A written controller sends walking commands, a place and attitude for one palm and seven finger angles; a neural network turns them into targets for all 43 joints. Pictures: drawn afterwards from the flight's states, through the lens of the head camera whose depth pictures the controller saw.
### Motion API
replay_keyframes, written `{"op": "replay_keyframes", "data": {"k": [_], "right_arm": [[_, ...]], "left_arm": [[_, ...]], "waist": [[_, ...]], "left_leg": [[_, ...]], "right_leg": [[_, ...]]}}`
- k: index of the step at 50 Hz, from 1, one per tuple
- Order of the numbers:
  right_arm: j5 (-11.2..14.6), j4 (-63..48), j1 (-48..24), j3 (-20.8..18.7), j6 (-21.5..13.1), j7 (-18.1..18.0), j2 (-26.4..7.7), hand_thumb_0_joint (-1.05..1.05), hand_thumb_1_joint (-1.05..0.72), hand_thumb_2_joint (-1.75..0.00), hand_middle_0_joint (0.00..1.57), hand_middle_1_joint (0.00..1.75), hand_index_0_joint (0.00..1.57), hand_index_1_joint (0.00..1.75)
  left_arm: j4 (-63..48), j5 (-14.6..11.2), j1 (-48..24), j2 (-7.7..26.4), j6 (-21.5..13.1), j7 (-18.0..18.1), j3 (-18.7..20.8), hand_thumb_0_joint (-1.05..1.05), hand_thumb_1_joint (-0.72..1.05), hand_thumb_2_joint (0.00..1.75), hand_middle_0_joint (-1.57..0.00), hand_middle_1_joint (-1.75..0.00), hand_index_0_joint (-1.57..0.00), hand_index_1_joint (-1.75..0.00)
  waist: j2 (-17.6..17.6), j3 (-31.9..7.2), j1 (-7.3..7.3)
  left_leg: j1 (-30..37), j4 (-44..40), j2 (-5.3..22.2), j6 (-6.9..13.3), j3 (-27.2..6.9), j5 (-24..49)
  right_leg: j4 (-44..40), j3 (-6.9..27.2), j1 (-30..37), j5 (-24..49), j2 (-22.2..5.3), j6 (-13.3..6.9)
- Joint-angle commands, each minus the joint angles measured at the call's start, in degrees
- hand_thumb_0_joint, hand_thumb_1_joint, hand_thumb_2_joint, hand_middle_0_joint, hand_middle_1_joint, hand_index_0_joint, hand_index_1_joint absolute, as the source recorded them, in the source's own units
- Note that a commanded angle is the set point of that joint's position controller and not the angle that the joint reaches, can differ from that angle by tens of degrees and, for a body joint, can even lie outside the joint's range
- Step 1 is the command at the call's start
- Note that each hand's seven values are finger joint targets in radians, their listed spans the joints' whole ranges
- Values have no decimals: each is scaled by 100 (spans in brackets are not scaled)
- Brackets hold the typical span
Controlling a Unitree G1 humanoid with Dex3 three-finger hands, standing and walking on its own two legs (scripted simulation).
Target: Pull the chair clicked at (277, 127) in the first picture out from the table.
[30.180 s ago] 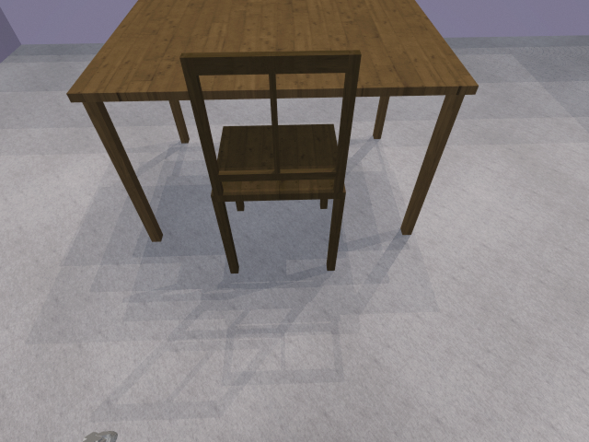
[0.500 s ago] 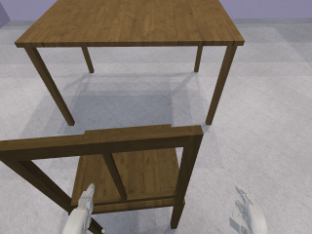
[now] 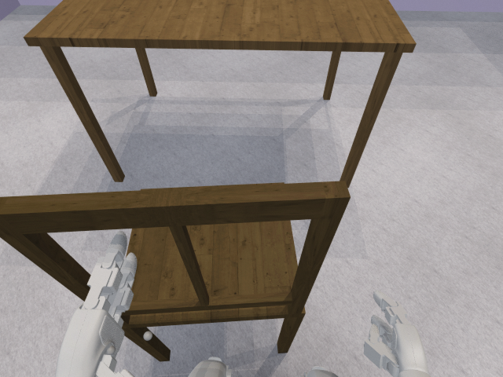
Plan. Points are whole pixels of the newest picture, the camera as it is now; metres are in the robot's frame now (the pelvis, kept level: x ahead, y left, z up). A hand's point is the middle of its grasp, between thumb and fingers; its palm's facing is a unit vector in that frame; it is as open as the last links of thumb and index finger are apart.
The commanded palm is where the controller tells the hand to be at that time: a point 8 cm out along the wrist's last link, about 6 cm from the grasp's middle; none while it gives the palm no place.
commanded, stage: draw the hand back to the body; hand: left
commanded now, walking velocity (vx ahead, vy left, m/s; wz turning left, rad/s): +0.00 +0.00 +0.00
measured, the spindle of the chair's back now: (193, 269) +0.29 +0.12 +0.00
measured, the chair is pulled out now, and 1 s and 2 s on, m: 0.58 0.58 0.57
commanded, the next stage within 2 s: step back with the hand held close in 1.26 s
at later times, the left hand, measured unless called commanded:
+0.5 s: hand (81, 325) +0.16 +0.20 +0.13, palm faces +0.16 -0.89 -0.42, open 13.9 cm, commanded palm +0.14 +0.26 +0.20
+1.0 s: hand (56, 312) +0.17 +0.22 +0.14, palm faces +0.19 -0.80 -0.57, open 6.5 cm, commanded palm +0.16 +0.27 +0.26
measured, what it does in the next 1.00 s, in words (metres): rises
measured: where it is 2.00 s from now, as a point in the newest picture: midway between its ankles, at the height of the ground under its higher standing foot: outside the picture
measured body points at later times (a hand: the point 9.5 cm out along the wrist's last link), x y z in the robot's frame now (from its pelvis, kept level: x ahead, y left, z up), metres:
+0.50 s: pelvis +0.02 -0.01 +0.06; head +0.01 -0.03 +0.51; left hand +0.15 +0.24 +0.16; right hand +0.22 -0.22 -0.01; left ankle +0.01 +0.13 -0.66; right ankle +0.01 -0.14 -0.66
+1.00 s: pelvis +0.03 -0.03 +0.08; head +0.03 -0.07 +0.52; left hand +0.16 +0.26 +0.18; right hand +0.23 -0.24 -0.01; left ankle +0.01 +0.13 -0.66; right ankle +0.01 -0.14 -0.66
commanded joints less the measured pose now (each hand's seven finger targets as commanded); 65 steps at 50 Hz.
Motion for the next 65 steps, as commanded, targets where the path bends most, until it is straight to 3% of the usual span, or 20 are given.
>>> {"op": "replay_keyframes", "data": {"k": [1,6,9,10,12,16,20,22,29,32,34,38,44,50,51,53,56,60,62,65], "right_arm": [[70,-1226,-529,-252,-212,-218,-625,0,-90,-90,20,30,20,30],[80,-1033,-387,-188,-386,-329,-593,0,-90,-90,20,30,20,30],[115,-924,-369,-160,-529,-348,-616,0,-90,-90,20,30,20,30],[-36,-1020,-428,-129,-318,-510,-573,0,-90,-90,20,30,20,30],[-65,-1075,-387,50,-245,-583,-485,0,-90,-90,20,30,20,30],[-124,-887,-540,109,-189,-654,-573,0,-90,-90,20,30,20,30],[-157,-774,-594,184,-300,-679,-610,0,-90,-90,20,30,20,30],[-171,-685,-605,233,-394,-665,-610,0,-90,-90,20,30,20,30],[-217,-366,-746,253,-670,-607,-672,0,-90,-90,20,30,20,30],[-208,-235,-769,276,-772,-576,-671,0,-90,-90,20,30,20,30],[-214,-177,-810,273,-809,-563,-704,0,-90,-90,20,30,20,30],[-199,-57,-827,266,-878,-547,-739,0,-90,-90,20,30,20,30],[-146,34,-789,260,-944,-526,-781,0,-90,-90,20,30,20,30],[-165,92,-852,240,-1027,-488,-800,0,-90,-90,20,30,20,30],[-150,118,-908,242,-1039,-477,-792,0,-90,-90,20,30,20,30],[-159,120,-871,235,-1057,-486,-787,0,-90,-90,20,30,20,30],[-152,155,-914,224,-1080,-470,-806,0,-90,-90,20,30,20,30],[-161,161,-856,214,-1098,-476,-809,0,-90,-90,20,30,20,30],[-135,150,-856,241,-1109,-471,-776,0,-90,-90,20,30,20,30],[-156,155,-860,214,-1109,-470,-803,0,-90,-90,20,30,20,30]], "left_arm": [[-1497,-259,543,724,91,43,700,0,-55,20,0,0,0,0],[-1661,-456,216,827,77,104,989,0,-48,24,-1,-2,-1,-2],[-1364,-548,220,799,129,-97,1066,0,-37,29,-2,-4,-2,-4],[-1397,408,524,1960,723,693,1568,0,-33,31,-3,-5,-3,-5],[-1996,569,292,1440,1122,1191,1239,0,-26,34,-4,-6,-4,-6],[-1792,672,-38,1478,1469,1504,1263,0,-12,41,-6,-9,-6,-9],[-1905,699,-550,1770,1443,1657,1587,0,3,48,-8,-12,-8,-12],[-1996,711,-751,1894,1436,1707,1753,0,10,51,-9,-14,-9,-14],[-2176,664,-1384,2208,1396,1792,2211,0,36,64,-13,-19,-13,-19],[-2284,682,-1592,2352,1419,1842,2388,0,47,69,-14,-21,-14,-21],[-2332,666,-1791,2466,1418,1871,2513,0,54,73,-15,-22,-15,-22],[-2451,655,-2029,2744,1450,1918,2778,0,68,80,-17,-26,-17,-26],[-2749,652,-2443,3188,1456,1981,3094,0,90,90,-20,-30,-20,-30],[-2679,651,-2387,3097,1418,1936,3038,0,90,90,-20,-30,-20,-30],[-2577,654,-2346,3115,1454,1924,3052,0,90,90,-20,-30,-20,-30],[-2589,646,-2311,3073,1411,1931,3031,0,90,90,-20,-30,-20,-30],[-2626,676,-2291,3081,1420,1927,3017,0,90,90,-20,-30,-20,-30],[-2714,672,-2335,3074,1366,1951,3021,0,90,90,-20,-30,-20,-30],[-2730,688,-2325,3039,1392,1947,2970,0,90,90,-20,-30,-20,-30],[-2766,688,-2349,3064,1369,1961,3003,0,90,90,-20,-30,-20,-30]], "waist": [[-248,-766,-2],[-281,-572,-66],[-280,-402,-107],[9,-570,379],[321,-214,177],[48,201,130],[125,362,153],[478,364,187],[375,248,223],[794,208,247],[585,216,252],[595,66,267],[833,-76,286],[720,-89,286],[886,-82,294],[696,-3,284],[920,-103,300],[724,-136,286],[954,-30,303],[767,-106,300]], "left_leg": [[819,-1461,-87,257,184,1412],[1087,-1591,-67,261,163,1707],[1297,-1734,-56,244,173,1695],[1561,-2047,130,177,209,1704],[1881,-2279,67,171,235,1749],[2348,-2648,96,172,192,1939],[2827,-3121,90,158,181,1931],[3026,-3317,49,133,192,2125],[3581,-3714,54,132,224,2522],[3781,-3804,35,107,269,2752],[3840,-3854,53,111,255,2863],[4024,-3876,56,129,286,3151],[4146,-3883,57,133,304,3362],[4228,-3841,62,157,332,3398],[4185,-3864,37,137,342,3248],[4153,-3850,47,156,349,3285],[4164,-3852,32,142,350,3248],[4182,-3808,58,172,367,3299],[4130,-3843,54,152,362,3189],[4167,-3815,72,166,352,3258]], "right_leg": [[-1261,-277,1093,1057,246,-252],[-1553,-272,1281,1389,255,-238],[-1753,-276,1343,1446,239,-209],[-2089,114,1921,1437,39,-390],[-2305,-34,2042,1501,14,-391],[-2740,-104,2382,1753,34,-376],[-3079,-127,2695,1763,30,-361],[-3178,-113,2957,1971,21,-388],[-3455,-90,3498,2422,31,-354],[-3518,-54,3662,2628,17,-367],[-3534,-77,3745,2755,17,-352],[-3541,-54,3912,3084,-8,-330],[-3503,-51,4008,3279,-48,-315],[-3514,-78,3960,3376,-53,-285],[-3561,-26,3970,3240,-48,-301],[-3544,-59,3938,3308,-58,-284],[-3542,1,3980,3267,-59,-305],[-3501,-61,3948,3373,-93,-281],[-3522,-58,3900,3208,-97,-302],[-3483,-72,3905,3275,-91,-295]]}}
